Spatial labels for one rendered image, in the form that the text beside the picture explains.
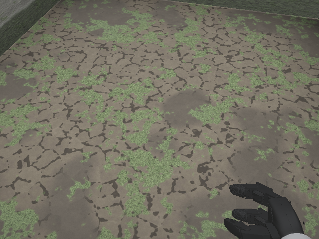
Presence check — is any right robot hand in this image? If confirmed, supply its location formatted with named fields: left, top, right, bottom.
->
left=223, top=182, right=305, bottom=239

